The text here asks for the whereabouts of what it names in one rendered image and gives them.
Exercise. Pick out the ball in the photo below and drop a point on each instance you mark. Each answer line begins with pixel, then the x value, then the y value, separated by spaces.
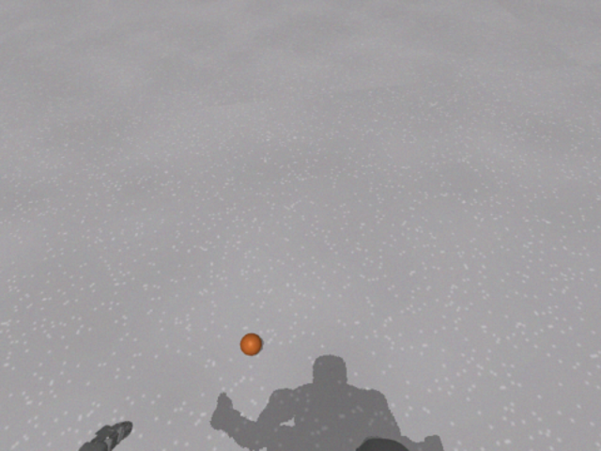
pixel 250 344

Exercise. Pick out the left robot hand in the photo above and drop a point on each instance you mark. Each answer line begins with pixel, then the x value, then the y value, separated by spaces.
pixel 108 437

